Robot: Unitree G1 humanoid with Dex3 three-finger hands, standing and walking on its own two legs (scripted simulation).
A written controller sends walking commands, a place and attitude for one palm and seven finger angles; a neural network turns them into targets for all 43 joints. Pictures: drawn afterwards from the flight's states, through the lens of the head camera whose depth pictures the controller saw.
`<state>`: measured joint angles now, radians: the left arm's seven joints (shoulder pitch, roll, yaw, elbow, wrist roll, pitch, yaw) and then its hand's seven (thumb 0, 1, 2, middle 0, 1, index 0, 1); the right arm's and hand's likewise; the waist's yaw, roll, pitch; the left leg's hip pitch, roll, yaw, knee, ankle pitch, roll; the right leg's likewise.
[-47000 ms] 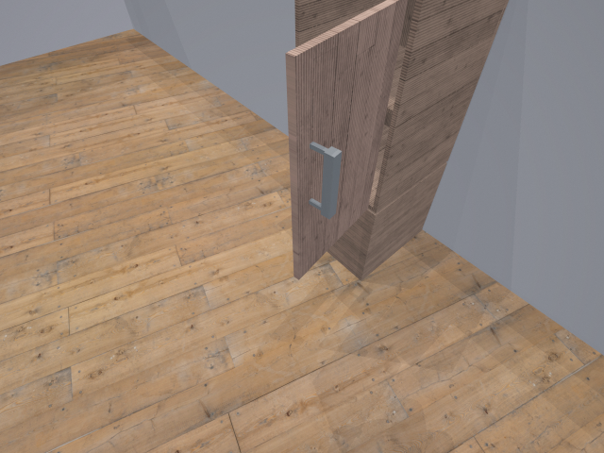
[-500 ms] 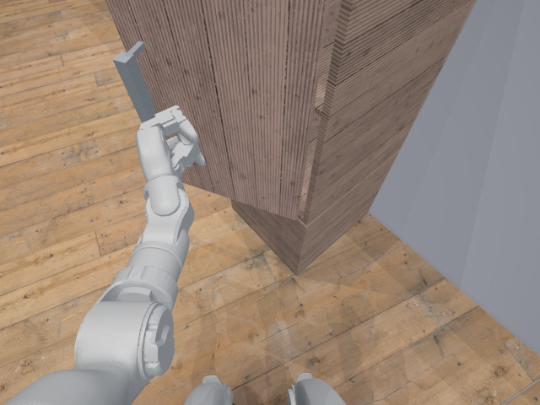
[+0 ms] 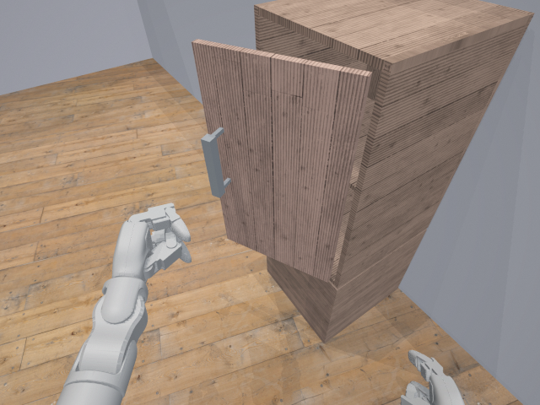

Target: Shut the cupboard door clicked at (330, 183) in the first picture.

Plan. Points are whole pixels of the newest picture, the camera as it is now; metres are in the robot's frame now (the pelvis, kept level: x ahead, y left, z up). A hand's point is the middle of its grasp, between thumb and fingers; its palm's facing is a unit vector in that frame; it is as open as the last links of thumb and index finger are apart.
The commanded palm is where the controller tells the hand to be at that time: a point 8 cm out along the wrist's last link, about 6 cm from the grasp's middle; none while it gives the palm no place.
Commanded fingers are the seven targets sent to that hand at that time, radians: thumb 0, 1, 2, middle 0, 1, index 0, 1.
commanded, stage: draw the hand back to the body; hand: left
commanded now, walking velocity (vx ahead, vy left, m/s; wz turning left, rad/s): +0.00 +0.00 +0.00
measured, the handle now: (219, 163) +0.63 +0.14 +0.00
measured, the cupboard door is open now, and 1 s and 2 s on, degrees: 28 28 28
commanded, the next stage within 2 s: step back with the hand held close in 0.92 s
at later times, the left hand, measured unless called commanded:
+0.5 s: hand (20, 295) +0.21 +0.28 +0.16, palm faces +0.41 -0.82 -0.39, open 5.8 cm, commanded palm +0.15 +0.32 +0.19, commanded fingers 0.00 0.90 0.90 -0.23 -0.33 -0.23 -0.33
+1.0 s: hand (19, 297) +0.19 +0.27 +0.18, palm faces +0.45 -0.79 -0.41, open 7.4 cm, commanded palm +0.14 +0.30 +0.19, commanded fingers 0.00 0.90 0.90 -0.20 -0.30 -0.20 -0.30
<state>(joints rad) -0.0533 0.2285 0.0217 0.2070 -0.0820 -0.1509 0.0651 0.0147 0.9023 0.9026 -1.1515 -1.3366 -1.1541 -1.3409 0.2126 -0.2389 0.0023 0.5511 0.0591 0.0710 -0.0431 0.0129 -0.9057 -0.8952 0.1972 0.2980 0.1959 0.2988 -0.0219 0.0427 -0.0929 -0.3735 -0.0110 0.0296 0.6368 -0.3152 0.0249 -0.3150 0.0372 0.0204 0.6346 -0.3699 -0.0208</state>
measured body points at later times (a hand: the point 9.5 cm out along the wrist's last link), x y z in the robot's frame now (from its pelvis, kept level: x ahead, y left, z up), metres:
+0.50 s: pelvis +0.01 +0.02 +0.02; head -0.01 -0.01 +0.47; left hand +0.18 +0.32 +0.18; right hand +0.20 -0.18 -0.07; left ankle +0.01 +0.10 -0.72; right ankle -0.03 -0.11 -0.72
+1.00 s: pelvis +0.01 +0.00 +0.02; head -0.02 -0.03 +0.47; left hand +0.16 +0.30 +0.20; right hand +0.20 -0.22 -0.07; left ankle +0.01 +0.10 -0.72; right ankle -0.03 -0.11 -0.72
